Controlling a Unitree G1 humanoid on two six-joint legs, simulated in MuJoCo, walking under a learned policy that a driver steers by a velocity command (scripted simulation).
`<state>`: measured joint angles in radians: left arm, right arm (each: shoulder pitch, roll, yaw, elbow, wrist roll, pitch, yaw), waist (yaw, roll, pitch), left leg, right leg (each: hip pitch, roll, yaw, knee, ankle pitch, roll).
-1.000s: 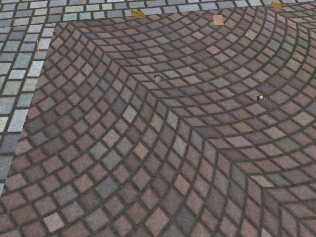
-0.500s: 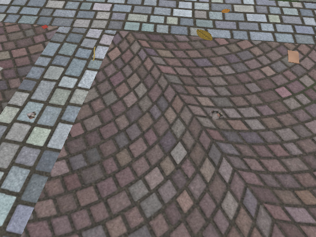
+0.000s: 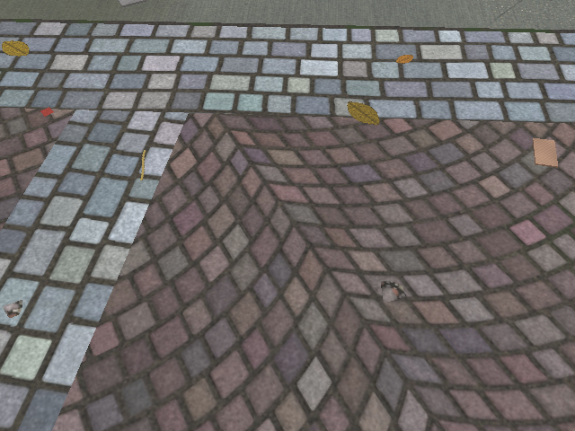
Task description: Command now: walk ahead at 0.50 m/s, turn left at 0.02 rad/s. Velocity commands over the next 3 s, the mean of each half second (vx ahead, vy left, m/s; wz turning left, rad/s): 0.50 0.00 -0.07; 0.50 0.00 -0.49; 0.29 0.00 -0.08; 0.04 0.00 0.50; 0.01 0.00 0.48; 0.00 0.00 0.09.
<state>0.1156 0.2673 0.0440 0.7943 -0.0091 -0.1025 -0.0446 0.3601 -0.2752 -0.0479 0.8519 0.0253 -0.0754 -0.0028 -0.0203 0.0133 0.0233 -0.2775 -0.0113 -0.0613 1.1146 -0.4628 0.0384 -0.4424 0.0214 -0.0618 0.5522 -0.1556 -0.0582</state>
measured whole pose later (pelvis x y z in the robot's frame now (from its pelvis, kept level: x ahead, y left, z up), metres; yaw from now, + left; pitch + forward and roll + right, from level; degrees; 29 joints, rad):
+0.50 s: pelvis +0.28 +0.04 +0.00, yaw -4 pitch +3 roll -1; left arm 0.39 0.28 0.05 0.93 -0.02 -0.06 0.00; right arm 0.05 -0.24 -0.04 0.71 0.00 -0.11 0.03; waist 0.06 -0.01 0.02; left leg -0.49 0.02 0.04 0.56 -0.12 0.04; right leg -0.15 0.01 0.05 0.80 -0.51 -0.02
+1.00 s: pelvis +0.53 -0.02 -0.01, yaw -20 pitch +2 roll +2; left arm 0.06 0.26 0.07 0.70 -0.02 -0.02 -0.05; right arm 0.31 -0.29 -0.09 0.90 0.02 -0.05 -0.02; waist -0.04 -0.02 0.04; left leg 0.05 0.10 0.30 0.53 -0.45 -0.06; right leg -0.51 -0.02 -0.07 0.62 -0.15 -0.12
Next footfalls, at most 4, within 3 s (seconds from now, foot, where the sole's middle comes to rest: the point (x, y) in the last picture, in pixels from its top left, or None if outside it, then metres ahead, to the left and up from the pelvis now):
0.46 left None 0.42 0.15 -0.76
1.00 right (365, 352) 0.64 -0.16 -0.76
1.46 left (324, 256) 0.93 -0.08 -0.76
1.88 right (406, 280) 0.84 -0.29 -0.76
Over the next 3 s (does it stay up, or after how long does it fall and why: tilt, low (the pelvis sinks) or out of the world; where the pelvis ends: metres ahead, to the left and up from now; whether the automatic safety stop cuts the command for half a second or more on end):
stays up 0.80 -0.14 0.01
